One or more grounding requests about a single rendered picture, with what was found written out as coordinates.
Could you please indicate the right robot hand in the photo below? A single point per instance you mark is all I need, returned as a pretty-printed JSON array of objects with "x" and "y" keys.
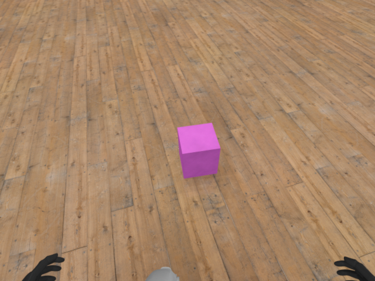
[{"x": 361, "y": 272}]

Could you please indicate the left robot hand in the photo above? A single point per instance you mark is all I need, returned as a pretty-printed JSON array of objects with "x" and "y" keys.
[{"x": 42, "y": 268}]

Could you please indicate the robot left thigh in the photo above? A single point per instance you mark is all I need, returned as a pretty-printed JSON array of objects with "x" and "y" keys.
[{"x": 162, "y": 275}]

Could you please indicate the carton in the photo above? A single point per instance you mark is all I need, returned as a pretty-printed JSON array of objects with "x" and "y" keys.
[{"x": 199, "y": 150}]

